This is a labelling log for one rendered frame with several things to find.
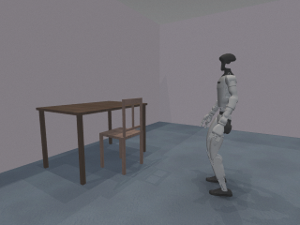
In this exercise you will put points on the left robot forearm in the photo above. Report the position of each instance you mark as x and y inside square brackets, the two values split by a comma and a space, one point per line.
[228, 111]

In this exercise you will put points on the robot left thigh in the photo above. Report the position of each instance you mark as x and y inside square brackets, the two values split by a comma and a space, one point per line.
[213, 150]

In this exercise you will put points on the right robot forearm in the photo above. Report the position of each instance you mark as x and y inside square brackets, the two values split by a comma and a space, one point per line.
[214, 109]

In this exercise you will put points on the left robot hand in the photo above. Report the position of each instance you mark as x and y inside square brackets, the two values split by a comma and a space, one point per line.
[217, 131]

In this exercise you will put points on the chair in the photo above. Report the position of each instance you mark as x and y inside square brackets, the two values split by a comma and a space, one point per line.
[123, 133]

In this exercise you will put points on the robot left upper arm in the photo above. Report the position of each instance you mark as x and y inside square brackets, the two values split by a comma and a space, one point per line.
[230, 80]

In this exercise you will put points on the robot head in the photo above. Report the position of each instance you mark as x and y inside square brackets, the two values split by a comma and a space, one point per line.
[226, 58]

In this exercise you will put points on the table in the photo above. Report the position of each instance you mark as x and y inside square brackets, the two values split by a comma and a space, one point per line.
[79, 110]

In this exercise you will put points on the right robot hand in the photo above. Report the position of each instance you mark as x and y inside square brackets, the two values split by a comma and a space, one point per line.
[208, 119]

